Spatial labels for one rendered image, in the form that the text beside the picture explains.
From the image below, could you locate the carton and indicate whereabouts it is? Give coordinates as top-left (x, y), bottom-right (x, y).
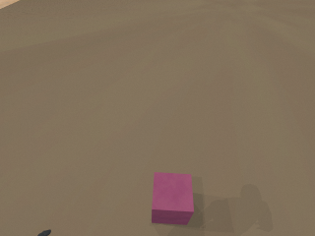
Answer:
top-left (152, 172), bottom-right (194, 225)

